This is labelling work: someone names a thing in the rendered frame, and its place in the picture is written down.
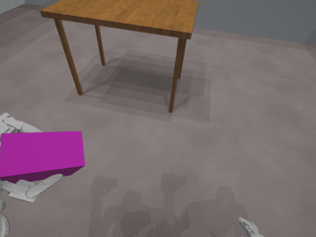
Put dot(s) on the robot right hand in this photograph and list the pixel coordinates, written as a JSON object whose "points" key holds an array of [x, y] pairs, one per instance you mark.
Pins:
{"points": [[249, 227]]}

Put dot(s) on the left robot forearm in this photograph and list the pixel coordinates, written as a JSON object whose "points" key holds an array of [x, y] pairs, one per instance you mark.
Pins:
{"points": [[4, 222]]}

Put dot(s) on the sponge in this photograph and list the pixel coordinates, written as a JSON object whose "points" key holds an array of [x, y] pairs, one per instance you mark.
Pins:
{"points": [[35, 156]]}

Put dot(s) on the robot left hand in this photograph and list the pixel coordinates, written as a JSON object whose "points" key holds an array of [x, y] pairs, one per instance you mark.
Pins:
{"points": [[23, 190]]}

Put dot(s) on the table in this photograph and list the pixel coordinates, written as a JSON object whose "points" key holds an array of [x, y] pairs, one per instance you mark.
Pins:
{"points": [[170, 18]]}

